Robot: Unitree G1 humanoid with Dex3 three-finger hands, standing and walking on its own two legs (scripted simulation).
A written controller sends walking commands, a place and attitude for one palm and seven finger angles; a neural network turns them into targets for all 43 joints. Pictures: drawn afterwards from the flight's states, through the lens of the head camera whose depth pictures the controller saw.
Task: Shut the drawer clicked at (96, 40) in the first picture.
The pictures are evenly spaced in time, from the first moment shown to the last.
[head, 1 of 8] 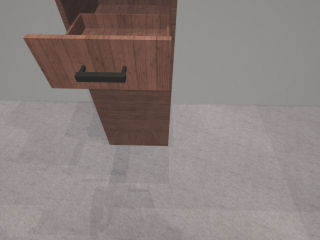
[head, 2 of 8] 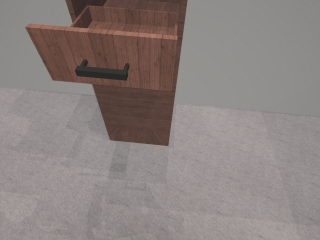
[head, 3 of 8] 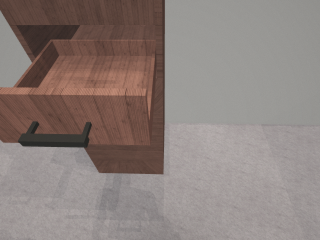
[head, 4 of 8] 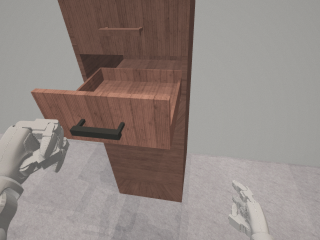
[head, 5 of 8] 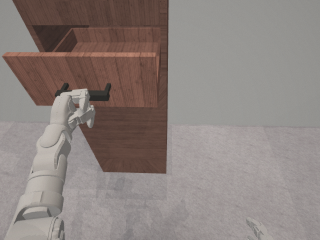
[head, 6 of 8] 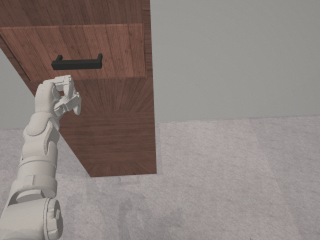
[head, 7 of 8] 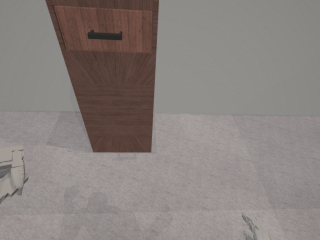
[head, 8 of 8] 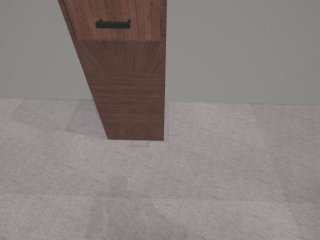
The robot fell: no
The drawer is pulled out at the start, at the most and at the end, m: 0.28 0.28 0.00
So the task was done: yes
